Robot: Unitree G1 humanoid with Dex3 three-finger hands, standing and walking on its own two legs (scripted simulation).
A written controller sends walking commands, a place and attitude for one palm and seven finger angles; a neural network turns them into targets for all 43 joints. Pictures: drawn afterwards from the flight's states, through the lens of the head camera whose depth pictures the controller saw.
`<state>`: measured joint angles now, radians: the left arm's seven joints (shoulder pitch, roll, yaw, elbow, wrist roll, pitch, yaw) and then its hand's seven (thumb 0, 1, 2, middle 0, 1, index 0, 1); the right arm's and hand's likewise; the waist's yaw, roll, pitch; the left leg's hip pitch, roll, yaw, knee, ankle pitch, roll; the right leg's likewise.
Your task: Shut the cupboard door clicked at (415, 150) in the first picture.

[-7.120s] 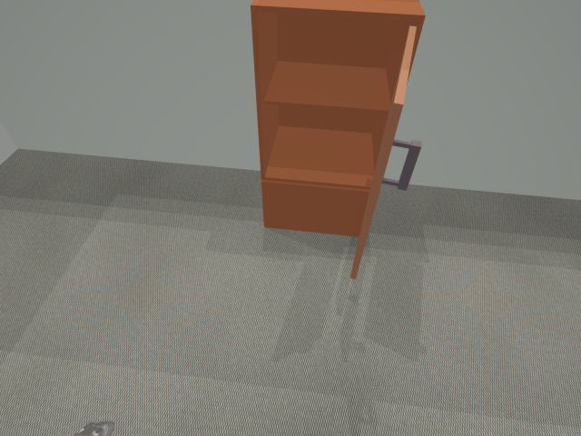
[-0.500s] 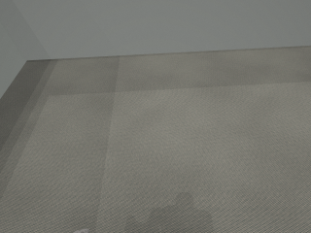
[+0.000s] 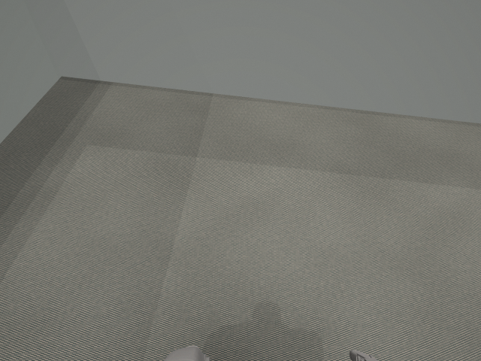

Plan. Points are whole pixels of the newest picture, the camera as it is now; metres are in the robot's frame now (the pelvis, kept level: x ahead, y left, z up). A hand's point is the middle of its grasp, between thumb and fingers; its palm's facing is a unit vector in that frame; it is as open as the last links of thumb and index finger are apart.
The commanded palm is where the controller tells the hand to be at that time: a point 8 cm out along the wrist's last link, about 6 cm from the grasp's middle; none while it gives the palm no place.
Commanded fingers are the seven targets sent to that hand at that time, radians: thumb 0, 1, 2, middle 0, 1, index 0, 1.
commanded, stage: walk to a spot facing it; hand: left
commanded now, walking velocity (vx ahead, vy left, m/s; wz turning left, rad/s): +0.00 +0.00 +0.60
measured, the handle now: out of the picture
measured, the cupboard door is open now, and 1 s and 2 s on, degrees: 80 80 80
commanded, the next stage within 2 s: none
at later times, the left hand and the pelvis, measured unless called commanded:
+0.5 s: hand (163, 321) +0.20 +0.16 -0.13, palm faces +0.22 -0.94 -0.24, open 7.4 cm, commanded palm none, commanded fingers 0.00 0.90 0.90 -0.20 -0.30 -0.20 -0.30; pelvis +0.11 -0.04 +0.02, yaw +14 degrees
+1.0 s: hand out of the picture +0.04 +0.22 -0.15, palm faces +0.56 -0.78 -0.28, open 7.4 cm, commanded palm none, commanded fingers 0.00 0.90 0.90 -0.20 -0.30 -0.20 -0.30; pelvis +0.12 -0.01 +0.01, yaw +32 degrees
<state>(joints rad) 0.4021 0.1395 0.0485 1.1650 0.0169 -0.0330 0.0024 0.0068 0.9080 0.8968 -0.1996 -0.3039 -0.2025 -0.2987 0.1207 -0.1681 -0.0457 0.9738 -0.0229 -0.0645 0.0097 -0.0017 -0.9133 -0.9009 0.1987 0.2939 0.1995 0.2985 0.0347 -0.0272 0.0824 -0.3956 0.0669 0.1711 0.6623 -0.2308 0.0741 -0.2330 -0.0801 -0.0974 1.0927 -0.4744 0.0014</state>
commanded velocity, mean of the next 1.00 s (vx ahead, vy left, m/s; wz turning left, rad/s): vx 0.00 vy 0.00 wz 0.60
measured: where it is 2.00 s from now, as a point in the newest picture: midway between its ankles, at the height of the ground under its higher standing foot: outside the picture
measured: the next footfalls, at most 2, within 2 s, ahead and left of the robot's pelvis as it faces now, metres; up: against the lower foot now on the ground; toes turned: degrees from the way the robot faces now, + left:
right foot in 0.38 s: +0.19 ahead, -0.12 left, +0.00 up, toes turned +2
left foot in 0.82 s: +0.12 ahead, +0.12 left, +0.00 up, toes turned +33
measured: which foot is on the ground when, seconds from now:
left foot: down 0.00-0.38, up 0.40-0.80, down 0.82-1.00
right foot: up 0.00-0.36, down 0.38-0.82, up 0.84-1.00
